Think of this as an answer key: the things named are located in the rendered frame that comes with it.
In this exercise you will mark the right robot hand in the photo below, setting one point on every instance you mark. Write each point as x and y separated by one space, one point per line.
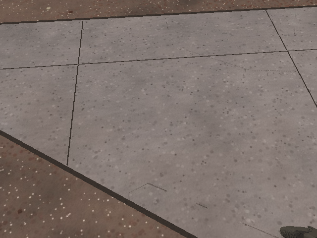
298 232

